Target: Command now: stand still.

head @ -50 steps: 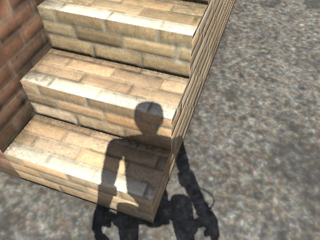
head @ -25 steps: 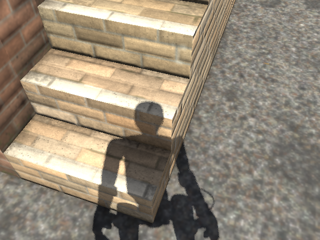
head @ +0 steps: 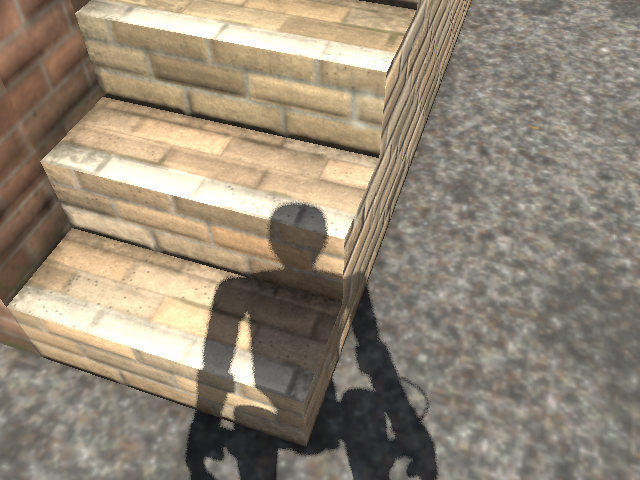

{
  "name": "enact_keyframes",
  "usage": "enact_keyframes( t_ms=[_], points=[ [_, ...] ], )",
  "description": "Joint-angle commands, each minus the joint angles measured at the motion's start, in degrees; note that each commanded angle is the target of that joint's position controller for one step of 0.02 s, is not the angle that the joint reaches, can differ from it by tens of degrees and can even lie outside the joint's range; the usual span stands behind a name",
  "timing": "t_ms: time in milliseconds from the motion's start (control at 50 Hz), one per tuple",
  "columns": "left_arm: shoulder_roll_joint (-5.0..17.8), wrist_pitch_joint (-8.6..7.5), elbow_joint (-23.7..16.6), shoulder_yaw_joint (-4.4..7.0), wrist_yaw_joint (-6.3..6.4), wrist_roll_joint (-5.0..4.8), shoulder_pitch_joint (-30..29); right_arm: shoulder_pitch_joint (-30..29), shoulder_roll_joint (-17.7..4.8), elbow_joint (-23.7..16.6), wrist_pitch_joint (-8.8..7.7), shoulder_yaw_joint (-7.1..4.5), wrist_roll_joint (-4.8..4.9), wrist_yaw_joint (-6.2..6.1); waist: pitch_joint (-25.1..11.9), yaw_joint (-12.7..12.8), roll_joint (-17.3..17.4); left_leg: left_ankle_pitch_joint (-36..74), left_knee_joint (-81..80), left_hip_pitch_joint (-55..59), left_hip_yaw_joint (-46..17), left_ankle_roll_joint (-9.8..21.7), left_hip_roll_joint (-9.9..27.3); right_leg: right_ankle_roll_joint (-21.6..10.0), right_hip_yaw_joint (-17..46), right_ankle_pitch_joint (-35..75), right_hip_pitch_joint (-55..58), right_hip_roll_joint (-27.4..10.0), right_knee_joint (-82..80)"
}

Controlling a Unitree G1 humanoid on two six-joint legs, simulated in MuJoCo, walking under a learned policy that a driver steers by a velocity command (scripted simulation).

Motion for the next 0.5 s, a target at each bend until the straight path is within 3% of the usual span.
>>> enact_keyframes(
  t_ms=[20, 500],
  points=[
    [5.1, -0.30, -1.0, 0.83, 0.13, -0.01, 3.5, 4.3, -4.7, -0.5, -0.21, -0.72, 0.00, -0.13, 1.4, 0.0, -0.2, 7.5, -3.6, -1.8, 0.4, 1.6, 0.3, -1.2, 3.4, 7.9, -0.5, -3.4, -5.7],
    [4.9, -0.31, -0.8, 0.80, 0.13, -0.02, 3.8, 4.5, -4.5, -0.4, -0.24, -0.70, 0.04, -0.10, 1.5, 0.0, -0.2, 7.5, -3.5, -1.8, 0.5, 1.6, 0.3, -1.1, 3.3, 7.8, -0.5, -3.4, -5.6]
  ],
)
Keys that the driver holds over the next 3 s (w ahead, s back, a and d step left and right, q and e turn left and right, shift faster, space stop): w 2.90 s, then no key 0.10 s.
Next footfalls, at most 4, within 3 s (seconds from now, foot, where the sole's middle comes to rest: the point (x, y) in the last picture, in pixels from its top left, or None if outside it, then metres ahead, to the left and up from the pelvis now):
none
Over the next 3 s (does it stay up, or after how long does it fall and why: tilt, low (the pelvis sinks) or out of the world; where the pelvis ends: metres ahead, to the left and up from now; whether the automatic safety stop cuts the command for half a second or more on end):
stays up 0.01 0.01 0.00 its command is cut before an obstacle from the start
